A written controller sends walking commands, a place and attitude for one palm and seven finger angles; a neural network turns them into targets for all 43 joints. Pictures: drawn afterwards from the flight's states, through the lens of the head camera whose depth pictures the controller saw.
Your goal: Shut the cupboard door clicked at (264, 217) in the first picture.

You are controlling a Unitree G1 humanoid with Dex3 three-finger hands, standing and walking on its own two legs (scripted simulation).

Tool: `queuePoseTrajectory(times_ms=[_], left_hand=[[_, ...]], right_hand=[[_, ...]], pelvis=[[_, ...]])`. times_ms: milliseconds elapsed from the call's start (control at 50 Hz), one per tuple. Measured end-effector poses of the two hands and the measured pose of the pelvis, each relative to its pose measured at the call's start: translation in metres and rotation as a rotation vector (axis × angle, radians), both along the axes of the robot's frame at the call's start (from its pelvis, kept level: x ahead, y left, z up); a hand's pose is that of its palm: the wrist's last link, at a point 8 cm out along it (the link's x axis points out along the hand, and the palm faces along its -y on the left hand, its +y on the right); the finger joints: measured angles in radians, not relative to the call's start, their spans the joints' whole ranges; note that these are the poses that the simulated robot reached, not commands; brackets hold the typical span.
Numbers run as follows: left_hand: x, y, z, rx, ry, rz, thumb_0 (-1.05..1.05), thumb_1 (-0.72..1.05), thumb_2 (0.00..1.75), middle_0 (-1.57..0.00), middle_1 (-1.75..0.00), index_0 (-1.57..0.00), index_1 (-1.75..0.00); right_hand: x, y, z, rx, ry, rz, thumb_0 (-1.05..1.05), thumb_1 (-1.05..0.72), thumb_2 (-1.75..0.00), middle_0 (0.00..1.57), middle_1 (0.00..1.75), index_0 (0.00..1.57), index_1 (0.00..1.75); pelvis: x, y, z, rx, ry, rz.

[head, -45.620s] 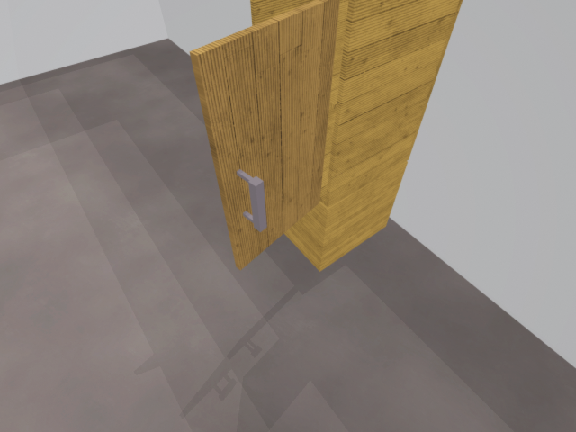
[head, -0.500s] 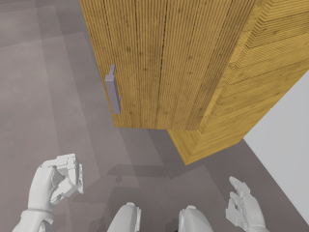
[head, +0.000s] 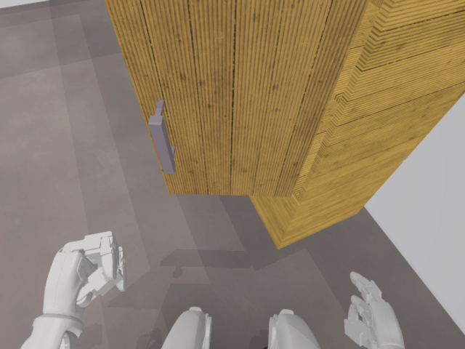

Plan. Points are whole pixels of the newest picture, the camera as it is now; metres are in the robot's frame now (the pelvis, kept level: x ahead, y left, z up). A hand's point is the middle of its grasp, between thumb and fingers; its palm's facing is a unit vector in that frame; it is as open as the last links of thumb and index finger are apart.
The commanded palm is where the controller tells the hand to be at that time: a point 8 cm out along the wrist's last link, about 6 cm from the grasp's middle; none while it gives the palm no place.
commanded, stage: bring the fist close to the handle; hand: left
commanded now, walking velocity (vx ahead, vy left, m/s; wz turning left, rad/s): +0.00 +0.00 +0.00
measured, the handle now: (165, 139) +0.48 +0.17 +0.04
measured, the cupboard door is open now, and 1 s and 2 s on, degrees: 65 65 60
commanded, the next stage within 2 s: push the door shut along its arc in 1.44 s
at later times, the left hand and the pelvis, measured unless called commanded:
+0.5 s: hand (148, 228) +0.30 +0.16 +0.04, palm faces +0.00 -1.00 -0.02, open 3.1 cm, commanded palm +0.28 +0.21 +0.05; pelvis +0.00 +0.00 +0.01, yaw +0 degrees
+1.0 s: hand (180, 186) +0.37 +0.12 +0.04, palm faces +0.00 -1.00 -0.02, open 3.1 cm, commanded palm +0.36 +0.17 +0.04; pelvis +0.00 +0.00 +0.01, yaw -1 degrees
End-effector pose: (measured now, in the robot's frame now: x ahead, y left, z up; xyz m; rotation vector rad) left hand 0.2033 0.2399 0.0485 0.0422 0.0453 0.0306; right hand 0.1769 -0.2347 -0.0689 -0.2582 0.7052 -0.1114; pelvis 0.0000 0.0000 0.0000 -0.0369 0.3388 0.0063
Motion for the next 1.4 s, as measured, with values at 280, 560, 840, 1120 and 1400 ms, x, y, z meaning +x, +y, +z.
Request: queuePoseTrajectory(times_ms=[280, 560, 840, 1120, 1400], left_hand=[[0.032, -0.011, -0.006, -0.012, -0.037, -0.022, 0.02, 0.90, 0.90, -1.30, -1.50, -1.30, -1.50], [0.082, -0.029, -0.005, -0.020, -0.024, -0.022, 0.02, 0.90, 0.90, -1.30, -1.50, -1.30, -1.50], [0.127, -0.050, -0.005, -0.030, -0.045, -0.033, 0.02, 0.90, 0.90, -1.30, -1.50, -1.30, -1.50], [0.166, -0.067, -0.003, -0.021, -0.058, -0.009, 0.02, 0.90, 0.90, -1.30, -1.50, -1.30, -1.50], [0.163, -0.056, -0.007, -0.024, -0.055, 0.011, 0.02, 0.90, 0.90, -1.30, -1.50, -1.30, -1.50]], right_hand=[[-0.002, -0.002, -0.007, -0.007, 0.014, 0.014, 0.01, -0.90, -0.89, 0.21, 0.30, 0.20, 0.30], [-0.027, -0.008, -0.008, -0.001, 0.110, -0.029, 0.01, -0.91, -0.89, 0.21, 0.30, 0.20, 0.30], [-0.040, -0.010, -0.016, 0.008, 0.194, -0.055, 0.01, -0.91, -0.89, 0.21, 0.30, 0.20, 0.30], [-0.064, -0.015, -0.024, 0.026, 0.282, -0.088, 0.01, -0.91, -0.89, 0.21, 0.30, 0.20, 0.30], [-0.085, -0.027, -0.024, 0.009, 0.349, -0.123, 0.01, -0.91, -0.89, 0.20, 0.30, 0.20, 0.30]], pelvis=[[-0.005, -0.004, -0.004, 0.000, 0.006, 0.006], [-0.001, -0.001, 0.006, 0.011, 0.009, -0.006], [0.001, 0.002, 0.009, 0.018, 0.020, -0.013], [-0.001, -0.002, 0.010, 0.028, 0.029, -0.024], [-0.001, -0.005, 0.013, 0.033, 0.029, -0.027]])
